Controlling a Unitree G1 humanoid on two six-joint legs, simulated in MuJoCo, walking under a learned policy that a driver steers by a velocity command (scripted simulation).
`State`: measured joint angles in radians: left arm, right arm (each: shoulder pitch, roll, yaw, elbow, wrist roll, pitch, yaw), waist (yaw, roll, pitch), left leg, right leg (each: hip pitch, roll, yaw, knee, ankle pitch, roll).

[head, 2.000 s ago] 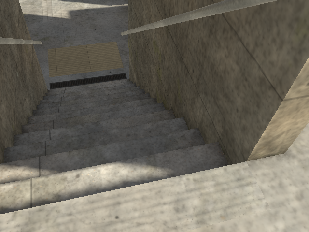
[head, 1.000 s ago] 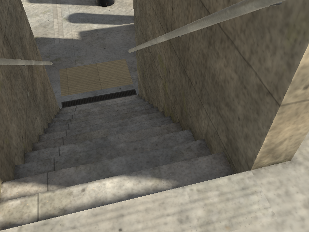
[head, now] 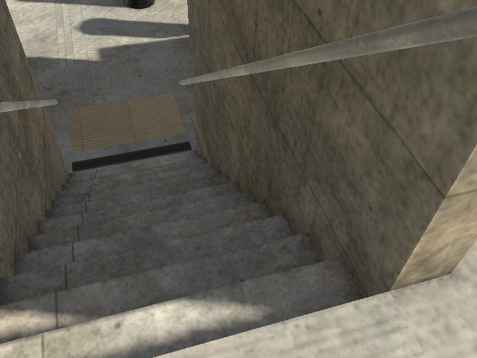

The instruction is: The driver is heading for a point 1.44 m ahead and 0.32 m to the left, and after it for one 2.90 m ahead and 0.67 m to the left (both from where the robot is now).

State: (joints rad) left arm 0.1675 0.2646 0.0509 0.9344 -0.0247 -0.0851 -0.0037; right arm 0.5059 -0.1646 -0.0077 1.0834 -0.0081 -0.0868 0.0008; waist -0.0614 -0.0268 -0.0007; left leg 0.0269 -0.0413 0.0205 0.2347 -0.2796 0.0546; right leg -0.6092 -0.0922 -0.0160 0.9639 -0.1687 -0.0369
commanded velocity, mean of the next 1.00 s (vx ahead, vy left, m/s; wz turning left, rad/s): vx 0.48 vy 0.00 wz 0.25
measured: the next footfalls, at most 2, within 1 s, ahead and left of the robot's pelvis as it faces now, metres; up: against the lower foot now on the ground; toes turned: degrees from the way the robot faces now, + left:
right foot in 0.20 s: +0.29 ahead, -0.13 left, +0.00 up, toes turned -2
left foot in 0.66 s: +0.44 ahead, +0.10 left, +0.00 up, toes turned +6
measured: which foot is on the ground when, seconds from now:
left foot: down 0.00-0.20, up 0.22-0.64, down 0.66-1.00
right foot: up 0.00-0.18, down 0.20-0.70, up 0.72-1.00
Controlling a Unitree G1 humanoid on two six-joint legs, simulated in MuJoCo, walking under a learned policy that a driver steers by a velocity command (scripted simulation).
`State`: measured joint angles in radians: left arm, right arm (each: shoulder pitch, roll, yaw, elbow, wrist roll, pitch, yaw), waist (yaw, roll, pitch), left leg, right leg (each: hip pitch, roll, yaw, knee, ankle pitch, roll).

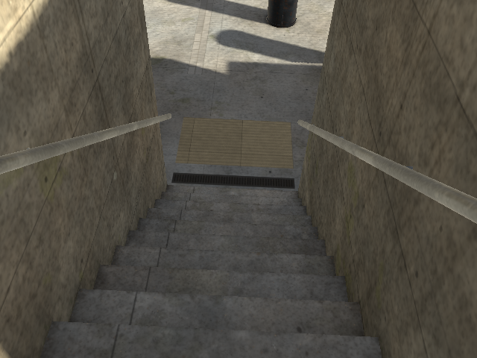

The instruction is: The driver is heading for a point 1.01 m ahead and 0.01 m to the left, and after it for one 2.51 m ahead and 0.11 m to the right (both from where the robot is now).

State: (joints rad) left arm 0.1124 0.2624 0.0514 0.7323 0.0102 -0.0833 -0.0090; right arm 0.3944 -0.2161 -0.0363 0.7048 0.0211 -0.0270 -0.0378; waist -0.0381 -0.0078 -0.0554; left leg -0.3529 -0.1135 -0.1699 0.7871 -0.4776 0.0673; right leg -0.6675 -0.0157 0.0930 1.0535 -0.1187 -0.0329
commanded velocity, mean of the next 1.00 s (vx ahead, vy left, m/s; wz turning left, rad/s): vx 0.50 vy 0.00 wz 0.28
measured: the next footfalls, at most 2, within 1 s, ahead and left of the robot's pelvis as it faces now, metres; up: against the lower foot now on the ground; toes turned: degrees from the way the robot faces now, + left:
right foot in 0.24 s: +0.21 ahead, -0.20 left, -0.19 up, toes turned +13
left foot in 0.82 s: +0.48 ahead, +0.12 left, -0.38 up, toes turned +16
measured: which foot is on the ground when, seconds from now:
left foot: down 0.00-0.24, up 0.26-0.80, down 0.82-1.00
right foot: up 0.00-0.22, down 0.24-0.82, up 0.84-1.00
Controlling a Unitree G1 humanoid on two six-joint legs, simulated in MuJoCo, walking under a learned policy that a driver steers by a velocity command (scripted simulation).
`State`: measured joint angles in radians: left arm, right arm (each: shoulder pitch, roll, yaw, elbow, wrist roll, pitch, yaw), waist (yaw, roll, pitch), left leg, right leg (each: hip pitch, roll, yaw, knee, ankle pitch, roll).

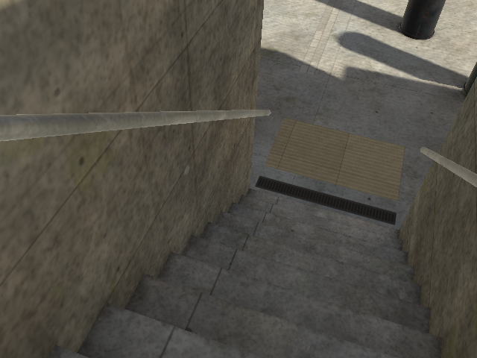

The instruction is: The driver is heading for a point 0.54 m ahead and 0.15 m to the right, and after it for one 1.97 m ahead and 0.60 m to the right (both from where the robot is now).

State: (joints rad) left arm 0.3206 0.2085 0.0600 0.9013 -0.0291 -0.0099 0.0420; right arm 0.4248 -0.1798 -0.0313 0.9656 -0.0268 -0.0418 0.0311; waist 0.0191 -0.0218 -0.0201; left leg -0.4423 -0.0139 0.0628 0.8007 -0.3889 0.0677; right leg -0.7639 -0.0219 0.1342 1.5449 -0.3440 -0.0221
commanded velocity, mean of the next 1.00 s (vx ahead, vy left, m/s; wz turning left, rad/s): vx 0.50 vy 0.00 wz -0.32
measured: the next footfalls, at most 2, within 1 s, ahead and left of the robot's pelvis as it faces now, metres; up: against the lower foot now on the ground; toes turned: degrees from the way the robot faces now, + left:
right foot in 0.34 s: +0.25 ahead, -0.14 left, -0.19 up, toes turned +0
left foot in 0.84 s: +0.57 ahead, +0.03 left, -0.38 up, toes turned -24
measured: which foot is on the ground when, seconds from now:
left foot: down 0.00-0.34, up 0.36-0.82, down 0.84-1.00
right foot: up 0.00-0.32, down 0.34-0.84, up 0.86-1.00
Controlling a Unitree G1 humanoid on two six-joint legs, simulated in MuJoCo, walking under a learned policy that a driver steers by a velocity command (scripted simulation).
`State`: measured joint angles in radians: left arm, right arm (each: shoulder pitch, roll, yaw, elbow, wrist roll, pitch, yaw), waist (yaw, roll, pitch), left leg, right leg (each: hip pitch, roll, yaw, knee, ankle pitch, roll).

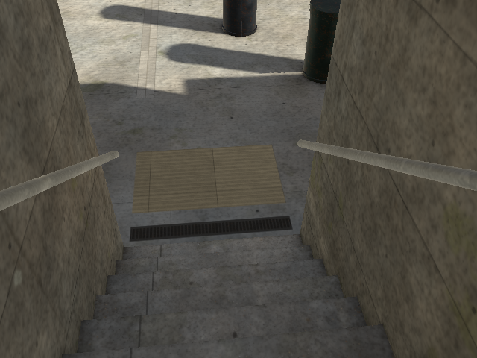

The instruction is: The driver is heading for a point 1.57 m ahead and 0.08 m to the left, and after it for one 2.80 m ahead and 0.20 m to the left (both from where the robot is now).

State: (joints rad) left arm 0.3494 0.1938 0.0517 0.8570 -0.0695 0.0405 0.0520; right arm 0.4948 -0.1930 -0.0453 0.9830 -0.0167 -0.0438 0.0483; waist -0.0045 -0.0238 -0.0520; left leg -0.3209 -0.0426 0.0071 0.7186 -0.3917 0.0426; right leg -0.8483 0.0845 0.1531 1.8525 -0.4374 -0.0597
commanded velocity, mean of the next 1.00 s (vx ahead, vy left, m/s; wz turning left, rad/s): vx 0.44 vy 0.00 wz -0.13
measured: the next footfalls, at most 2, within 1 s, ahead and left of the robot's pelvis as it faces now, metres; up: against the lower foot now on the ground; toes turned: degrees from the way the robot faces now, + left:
right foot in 0.38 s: +0.31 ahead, -0.17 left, -0.19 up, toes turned -10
left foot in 0.88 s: +0.54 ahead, +0.04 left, -0.38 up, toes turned -7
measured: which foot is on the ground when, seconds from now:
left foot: down 0.00-0.38, up 0.40-0.86, down 0.88-1.00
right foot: up 0.00-0.36, down 0.38-0.88, up 0.90-1.00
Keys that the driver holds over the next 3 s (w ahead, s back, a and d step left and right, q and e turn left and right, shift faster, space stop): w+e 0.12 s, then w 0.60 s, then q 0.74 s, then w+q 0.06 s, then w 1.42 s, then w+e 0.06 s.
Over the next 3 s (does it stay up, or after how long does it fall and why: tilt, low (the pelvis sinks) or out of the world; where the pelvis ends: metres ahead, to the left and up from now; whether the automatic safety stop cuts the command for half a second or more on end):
stays up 1.23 0.09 -0.95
